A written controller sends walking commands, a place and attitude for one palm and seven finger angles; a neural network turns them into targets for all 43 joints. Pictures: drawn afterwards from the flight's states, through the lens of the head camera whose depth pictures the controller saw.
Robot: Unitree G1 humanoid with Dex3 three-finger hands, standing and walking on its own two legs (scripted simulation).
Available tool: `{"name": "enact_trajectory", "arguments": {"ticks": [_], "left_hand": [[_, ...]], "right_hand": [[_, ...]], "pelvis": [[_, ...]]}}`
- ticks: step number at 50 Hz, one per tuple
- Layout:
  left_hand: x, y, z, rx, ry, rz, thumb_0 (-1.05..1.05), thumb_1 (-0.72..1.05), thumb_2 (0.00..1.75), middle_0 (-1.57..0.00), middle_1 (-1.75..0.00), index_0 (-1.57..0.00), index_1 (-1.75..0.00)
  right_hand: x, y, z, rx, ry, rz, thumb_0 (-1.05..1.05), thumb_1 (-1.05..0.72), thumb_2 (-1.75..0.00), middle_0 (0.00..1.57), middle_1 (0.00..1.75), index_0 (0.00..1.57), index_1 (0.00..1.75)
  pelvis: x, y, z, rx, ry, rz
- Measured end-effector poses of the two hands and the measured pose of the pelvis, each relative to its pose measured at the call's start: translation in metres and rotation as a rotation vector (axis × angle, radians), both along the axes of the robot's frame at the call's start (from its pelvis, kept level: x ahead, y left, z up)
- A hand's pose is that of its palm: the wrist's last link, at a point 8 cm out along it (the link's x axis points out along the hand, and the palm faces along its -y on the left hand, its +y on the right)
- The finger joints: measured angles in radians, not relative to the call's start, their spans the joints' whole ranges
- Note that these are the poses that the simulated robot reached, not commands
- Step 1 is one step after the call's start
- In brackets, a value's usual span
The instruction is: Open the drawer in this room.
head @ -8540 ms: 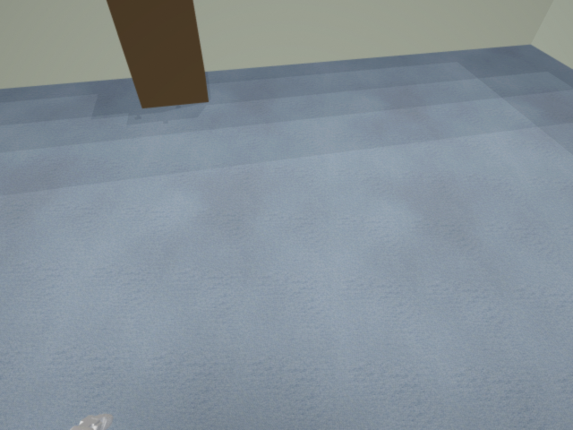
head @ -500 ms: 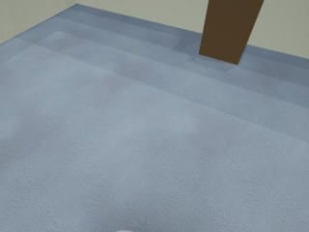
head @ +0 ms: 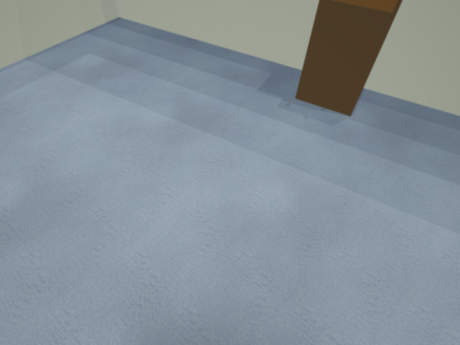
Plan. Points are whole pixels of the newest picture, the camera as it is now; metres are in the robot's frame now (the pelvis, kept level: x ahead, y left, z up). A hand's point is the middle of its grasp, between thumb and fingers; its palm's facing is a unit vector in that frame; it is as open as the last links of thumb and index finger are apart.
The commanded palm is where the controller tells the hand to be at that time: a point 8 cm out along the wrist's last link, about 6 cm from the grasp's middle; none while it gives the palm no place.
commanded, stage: stand and wait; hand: left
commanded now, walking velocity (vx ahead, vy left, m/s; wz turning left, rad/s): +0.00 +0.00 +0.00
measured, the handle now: out of the picture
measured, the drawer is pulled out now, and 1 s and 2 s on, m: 0.00 0.00 0.00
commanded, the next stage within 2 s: turn or walk to find it in 0.48 s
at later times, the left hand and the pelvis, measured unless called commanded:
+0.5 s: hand out of the picture -0.04 +0.17 -0.18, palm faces +0.02 -0.99 -0.16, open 7.4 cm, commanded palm none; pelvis -0.02 +0.01 +0.00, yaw -1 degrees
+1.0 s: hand out of the picture -0.02 +0.15 -0.19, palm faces +0.07 -0.99 -0.13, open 7.4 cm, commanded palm none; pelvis +0.04 +0.00 -0.01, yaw +0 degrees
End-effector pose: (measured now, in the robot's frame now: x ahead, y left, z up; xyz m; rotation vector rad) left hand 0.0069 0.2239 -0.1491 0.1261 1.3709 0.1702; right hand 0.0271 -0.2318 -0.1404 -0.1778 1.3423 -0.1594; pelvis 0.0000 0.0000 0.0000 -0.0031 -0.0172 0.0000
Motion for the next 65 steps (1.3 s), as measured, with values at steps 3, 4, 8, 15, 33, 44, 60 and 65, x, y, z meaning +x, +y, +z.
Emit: {"name": "enact_trajectory", "arguments": {"ticks": [3,4,8,15,33,44,60,65], "left_hand": [[0.004,0.004,0.001,0.005,-0.017,-0.01,0.0,0.91,0.9,-0.2,-0.3,-0.2,-0.29],[0.004,0.006,0.001,0.006,-0.019,-0.013,0.0,0.91,0.9,-0.2,-0.3,-0.2,-0.29],[0.001,0.008,0.001,0.006,-0.013,-0.021,0.0,0.91,0.9,-0.2,-0.3,-0.19,-0.29],[-0.018,0.007,0.001,-0.005,0.028,-0.021,0.0,0.91,0.9,-0.2,-0.3,-0.19,-0.29],[-0.063,-0.007,0.0,-0.042,0.153,-0.026,0.0,0.91,0.9,-0.2,-0.3,-0.19,-0.29],[-0.045,-0.023,-0.003,-0.034,0.127,0.051,0.0,0.91,0.9,-0.2,-0.3,-0.19,-0.29],[0.064,-0.004,0.004,0.042,-0.016,0.058,0.02,0.94,0.9,-0.2,-0.3,-0.2,-0.29],[0.103,0.0,0.018,0.123,-0.167,0.079,0.01,0.93,0.9,-0.2,-0.3,-0.2,-0.29]], "right_hand": [[-0.015,0.004,-0.001,0.004,0.027,-0.01,0.0,-0.92,-0.9,0.2,0.3,0.2,0.3],[-0.02,0.005,-0.001,0.007,0.034,-0.014,0.0,-0.91,-0.9,0.2,0.3,0.2,0.3],[-0.037,0.012,-0.001,0.017,0.056,-0.029,0.0,-0.91,-0.9,0.2,0.3,0.19,0.3],[-0.057,0.024,-0.001,0.036,0.082,-0.049,0.01,-0.91,-0.9,0.2,0.3,0.19,0.3],[-0.065,0.021,-0.004,0.032,0.077,-0.096,0.0,-0.9,-0.9,0.2,0.3,0.2,0.3],[-0.041,0.013,-0.009,0.046,0.131,-0.031,0.01,-0.91,-0.9,0.2,0.3,0.19,0.3],[0.013,0.001,-0.012,0.036,0.134,0.011,0.01,-0.91,-0.9,0.2,0.3,0.2,0.3],[0.035,-0.027,-0.025,0.054,0.161,0.055,0.01,-0.9,-0.9,0.2,0.3,0.2,0.3]], "pelvis": [[-0.003,0.002,0.0,-0.001,-0.001,-0.001],[-0.004,0.003,0.0,-0.001,-0.002,-0.001],[-0.007,0.005,0.001,-0.001,-0.006,-0.004],[-0.012,0.009,0.003,-0.002,-0.011,-0.01],[-0.01,0.008,0.001,0.009,0.0,-0.045],[0.016,-0.005,-0.005,-0.004,0.025,0.008],[0.055,-0.014,-0.005,-0.003,0.029,0.091],[0.066,-0.034,-0.011,0.013,0.026,0.151]]}}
